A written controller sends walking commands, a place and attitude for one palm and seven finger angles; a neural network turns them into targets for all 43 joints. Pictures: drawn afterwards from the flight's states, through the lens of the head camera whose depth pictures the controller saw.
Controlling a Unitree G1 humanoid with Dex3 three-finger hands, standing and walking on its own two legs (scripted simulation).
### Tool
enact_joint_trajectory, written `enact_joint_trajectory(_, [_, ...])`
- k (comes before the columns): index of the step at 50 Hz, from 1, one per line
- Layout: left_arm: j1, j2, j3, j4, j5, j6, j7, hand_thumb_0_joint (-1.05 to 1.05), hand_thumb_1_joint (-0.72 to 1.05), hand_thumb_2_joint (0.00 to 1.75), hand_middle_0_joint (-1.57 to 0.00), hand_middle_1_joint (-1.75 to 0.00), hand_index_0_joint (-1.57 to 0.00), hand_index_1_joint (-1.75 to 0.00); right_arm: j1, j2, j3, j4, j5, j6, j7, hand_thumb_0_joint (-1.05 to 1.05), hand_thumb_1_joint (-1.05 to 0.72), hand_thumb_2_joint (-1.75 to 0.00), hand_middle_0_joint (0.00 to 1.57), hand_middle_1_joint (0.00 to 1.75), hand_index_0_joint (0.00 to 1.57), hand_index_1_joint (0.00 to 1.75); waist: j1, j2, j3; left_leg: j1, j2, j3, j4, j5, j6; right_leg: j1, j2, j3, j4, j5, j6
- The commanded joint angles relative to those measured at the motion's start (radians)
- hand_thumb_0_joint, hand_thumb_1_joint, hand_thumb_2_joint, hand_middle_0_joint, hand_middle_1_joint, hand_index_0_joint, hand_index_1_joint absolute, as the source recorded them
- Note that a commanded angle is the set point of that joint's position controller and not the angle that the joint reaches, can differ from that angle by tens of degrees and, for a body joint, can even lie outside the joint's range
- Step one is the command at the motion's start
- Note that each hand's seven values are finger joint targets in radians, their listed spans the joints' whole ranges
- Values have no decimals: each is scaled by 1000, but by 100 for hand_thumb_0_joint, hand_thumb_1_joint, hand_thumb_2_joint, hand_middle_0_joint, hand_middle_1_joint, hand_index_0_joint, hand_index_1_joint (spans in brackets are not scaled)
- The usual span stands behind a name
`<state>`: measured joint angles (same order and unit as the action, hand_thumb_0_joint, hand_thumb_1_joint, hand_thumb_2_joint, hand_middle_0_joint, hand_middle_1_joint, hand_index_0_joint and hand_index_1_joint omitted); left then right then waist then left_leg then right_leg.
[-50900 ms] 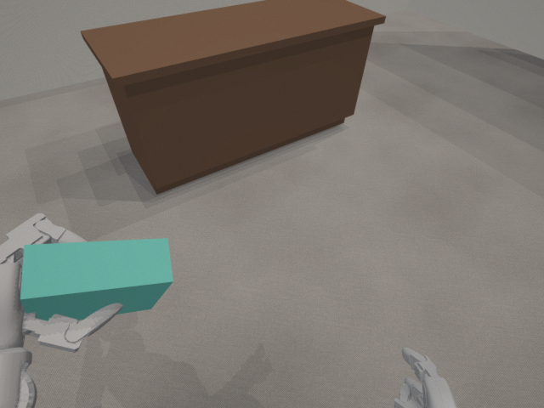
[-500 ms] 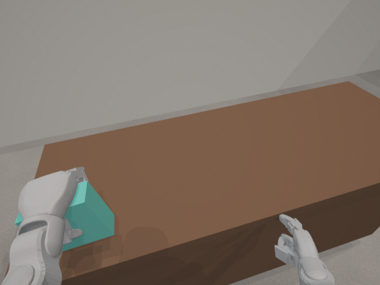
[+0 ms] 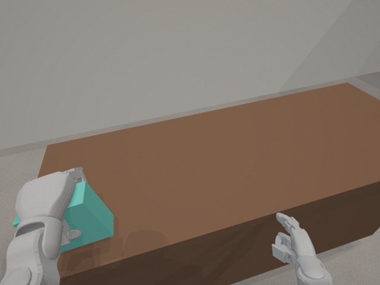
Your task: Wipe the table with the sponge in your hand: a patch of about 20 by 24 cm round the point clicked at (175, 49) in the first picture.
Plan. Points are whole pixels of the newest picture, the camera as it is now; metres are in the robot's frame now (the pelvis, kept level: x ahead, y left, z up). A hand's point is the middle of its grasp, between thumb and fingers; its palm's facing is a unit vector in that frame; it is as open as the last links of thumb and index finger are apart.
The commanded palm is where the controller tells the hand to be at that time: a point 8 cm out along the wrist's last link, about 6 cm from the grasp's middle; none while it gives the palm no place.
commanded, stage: bring the sponge back beside the body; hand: left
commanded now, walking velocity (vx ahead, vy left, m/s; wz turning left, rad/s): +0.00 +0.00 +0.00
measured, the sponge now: (76, 224) +0.19 +0.28 +0.06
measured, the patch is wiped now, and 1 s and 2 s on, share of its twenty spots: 1.00 1.00 1.00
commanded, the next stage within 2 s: step back with the hand held close in 0.42 s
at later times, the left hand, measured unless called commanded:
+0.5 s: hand (67, 209) +0.19 +0.28 +0.11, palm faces +0.11 -0.12 -0.99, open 9.6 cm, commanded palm +0.15 +0.27 +0.18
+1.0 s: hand (50, 211) +0.16 +0.27 +0.15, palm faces +0.40 -0.82 -0.40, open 9.6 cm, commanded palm +0.11 +0.31 +0.17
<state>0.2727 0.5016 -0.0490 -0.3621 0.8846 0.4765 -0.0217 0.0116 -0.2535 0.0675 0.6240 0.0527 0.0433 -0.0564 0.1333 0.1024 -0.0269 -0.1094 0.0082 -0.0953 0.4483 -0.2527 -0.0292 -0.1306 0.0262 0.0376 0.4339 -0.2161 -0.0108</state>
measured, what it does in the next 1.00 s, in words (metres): stands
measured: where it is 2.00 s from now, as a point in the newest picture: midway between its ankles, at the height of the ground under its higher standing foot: outside the picture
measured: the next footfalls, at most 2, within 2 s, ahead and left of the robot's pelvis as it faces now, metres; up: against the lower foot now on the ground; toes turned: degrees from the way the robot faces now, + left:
right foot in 1.96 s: -0.11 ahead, -0.11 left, +0.00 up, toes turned +6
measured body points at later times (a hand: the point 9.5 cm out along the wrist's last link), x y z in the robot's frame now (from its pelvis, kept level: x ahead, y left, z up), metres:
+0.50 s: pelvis +0.00 +0.00 +0.00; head -0.04 -0.04 +0.45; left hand +0.18 +0.28 +0.17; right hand +0.26 -0.19 -0.06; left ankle +0.00 +0.14 -0.74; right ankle +0.02 -0.12 -0.74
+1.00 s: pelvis -0.04 +0.02 -0.02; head -0.03 +0.04 +0.43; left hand +0.14 +0.32 +0.17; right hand +0.11 -0.23 -0.10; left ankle +0.00 +0.14 -0.74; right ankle +0.02 -0.12 -0.74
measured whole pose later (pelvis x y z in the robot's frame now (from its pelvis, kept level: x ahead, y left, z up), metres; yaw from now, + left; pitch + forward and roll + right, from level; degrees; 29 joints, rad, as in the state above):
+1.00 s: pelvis -0.04 +0.02 -0.02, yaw +2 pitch +2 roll -2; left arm 0.52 0.42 0.37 -0.58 -0.05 -0.09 0.15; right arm 0.27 -0.24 0.02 0.57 0.02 -0.01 -0.09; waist -0.02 -0.02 -0.04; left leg -0.44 -0.02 -0.13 0.69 -0.29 -0.01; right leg -0.41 0.01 0.00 0.60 -0.23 0.03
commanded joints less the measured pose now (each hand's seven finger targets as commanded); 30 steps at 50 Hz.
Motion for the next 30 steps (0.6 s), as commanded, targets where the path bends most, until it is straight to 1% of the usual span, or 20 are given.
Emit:
enact_joint_trajectory(1, [-197, 194, 144, -223, 33, -12, 41, 0, 10, 130, -120, -160, -120, -160, -260, -88, -38, -207, -6, -63, -5, 0, -90, -90, 20, 30, 20, 30, 7, -36, -116, -29, -34, 29, -55, 163, 63, 39, 5, 3, -85, 35, -54])
enact_joint_trajectory(3, [-179, 195, 144, -185, 33, -8, 38, 0, 10, 130, -120, -160, -120, -160, -259, -94, -41, -192, -6, -59, -8, 0, -90, -90, 20, 30, 20, 30, 3, -34, -75, -36, -31, 30, -58, 153, 59, 14, 6, 8, -92, 25, -52])
enact_joint_trajectory(5, [-199, 233, 178, -235, 33, -19, 48, 0, 10, 130, -120, -160, -120, -160, -271, -95, -46, -191, -3, -66, -11, 0, -90, -90, 20, 30, 20, 30, 1, -10, -87, -33, -29, 24, -61, 132, 56, 20, 12, 44, -90, 0, -57])
enact_joint_trajectory(6, [-207, 200, 149, -230, 33, -19, 43, 0, 10, 130, -120, -160, -120, -160, -256, -88, -38, -209, -6, -68, -10, 0, -90, -90, 20, 30, 20, 30, 8, -14, -110, -34, -36, 31, -55, 143, 62, 32, 5, 4, -85, 11, -54])
enact_joint_trajectory(7, [-194, 207, 155, -214, 40, -21, 44, 0, 10, 130, -120, -160, -120, -160, -258, -87, -43, -191, -2, -70, -10, 0, -90, -90, 20, 30, 20, 30, 1, -39, -95, -31, -33, 26, -55, 151, 56, 16, 7, 26, -88, 13, -53])
enact_joint_trajectory(8, [-184, 196, 146, -202, 37, -19, 42, 0, 10, 130, -120, -160, -120, -160, -255, -94, -43, -192, -7, -65, -12, 0, -90, -90, 20, 30, 20, 30, 6, -15, -99, -26, -34, 33, -54, 159, 60, 24, 6, 11, -89, 31, -54])
enact_joint_trajectory(10, [-193, 248, 194, -243, 38, -29, 55, 0, 10, 130, -120, -160, -120, -160, -266, -96, -48, -192, -7, -72, -13, 0, -90, -90, 20, 30, 20, 30, 6, -14, -105, -30, -32, 21, -59, 141, 57, 33, 13, 45, -85, 14, -59])
enact_joint_trajectory(11, [-199, 195, 148, -230, 39, -27, 49, 0, 10, 130, -120, -160, -120, -160, -254, -86, -40, -207, -8, -73, -12, 0, -90, -90, 20, 30, 20, 30, 10, -25, -119, -28, -36, 30, -55, 155, 63, 38, 6, 1, -83, 22, -55])
enact_joint_trajectory(14, [-187, 201, 149, -213, 39, -26, 51, 0, 10, 130, -120, -160, -120, -160, -251, -91, -48, -189, -5, -68, -11, 0, -90, -90, 20, 30, 20, 30, 1, -32, -91, -30, -32, 31, -56, 150, 57, 17, 3, 23, -90, 19, -50])
enact_joint_trajectory(15, [-193, 234, 183, -232, 33, -31, 57, 0, 10, 130, -120, -160, -120, -160, -264, -96, -49, -188, -4, -74, -14, 0, -90, -90, 20, 30, 20, 30, 2, -22, -89, -28, -31, 23, -60, 131, 56, 19, 12, 51, -94, -1, -57])
enact_joint_trajectory(16, [-199, 196, 151, -218, 33, -27, 53, 0, 10, 130, -120, -160, -120, -160, -250, -88, -41, -202, -6, -75, -11, 0, -90, -90, 20, 30, 20, 30, 8, -28, -109, -32, -36, 29, -59, 146, 61, 34, 6, 6, -88, 16, -55])
enact_joint_trajectory(20, [-199, 231, 180, -235, 31, -29, 57, 0, 10, 130, -120, -160, -120, -160, -266, -97, -49, -187, -2, -76, -13, 0, -90, -90, 20, 30, 20, 30, 1, -9, -88, -31, -30, 23, -65, 136, 54, 25, 12, 45, -90, 6, -58])
enact_joint_trajectory(21, [-199, 201, 154, -233, 32, -28, 52, 0, 10, 130, -120, -160, -120, -160, -251, -89, -43, -205, -8, -79, -11, 0, -90, -90, 20, 30, 20, 30, 12, -17, -120, -30, -37, 30, -57, 157, 62, 42, 5, 5, -84, 29, -55])
enact_joint_trajectory(23, [-165, 200, 155, -189, 32, -22, 49, 0, 10, 130, -120, -160, -120, -160, -247, -94, -45, -189, -8, -73, -11, 0, -90, -90, 20, 30, 20, 30, 7, -46, -94, -28, -34, 31, -54, 165, 59, 25, 5, 14, -91, 39, -52])
enact_joint_trajectory(25, [-180, 238, 189, -234, 29, -28, 57, 0, 10, 130, -120, -160, -120, -160, -263, -97, -49, -189, -6, -76, -13, 0, -90, -90, 20, 30, 20, 30, 5, -22, -99, -26, -31, 24, -56, 151, 56, 29, 11, 48, -89, 26, -56])
enact_joint_trajectory(26, [-184, 195, 152, -222, 29, -25, 52, 0, 10, 130, -120, -160, -120, -160, -248, -89, -42, -203, -7, -77, -9, 0, -90, -90, 20, 30, 20, 30, 8, -28, -116, -31, -37, 31, -52, 163, 61, 39, 5, 8, -85, 37, -54])
enact_joint_trajectory(27, [-154, 200, 164, -118, 42, -15, 52, 0, 10, 130, -120, -160, -120, -160, -236, -96, -45, -174, -5, -71, -13, 0, -90, -90, 20, 30, 20, 30, -3, -70, -68, -45, -32, 31, -54, 158, 53, 6, 9, 26, -92, 27, -52])
enact_joint_trajectory(28, [-318, 67, 401, -420, -864, -279, 84, 0, 10, 130, -120, -160, -120, -160, -57, -57, -53, -395, -10, -66, -17, 0, -90, -90, 20, 30, 20, 30, -114, -229, 103, -81, -27, 7, 52, 29, 78, -209, -16, 65, -126, 169, -28])
enact_joint_trajectory(29, [-94, 176, 452, -195, -860, -356, 105, 0, 10, 130, -120, -160, -120, -160, -2, -65, -30, -302, -33, -73, -21, 0, -90, -90, 20, 30, 20, 30, -95, -325, 33, -77, -27, 16, 79, 20, 75, -203, -51, 42, -105, 180, -28])
enact_joint_trajectory(30, [-27, 177, 516, -254, -911, -417, 123, 0, 10, 130, -120, -160, -120, -160, 47, -75, -50, -292, -31, -69, -32, 0, -90, -90, 20, 30, 20, 30, -92, -339, -8, -69, -29, 5, 105, 30, 63, -189, -92, 59, -99, 197, -27])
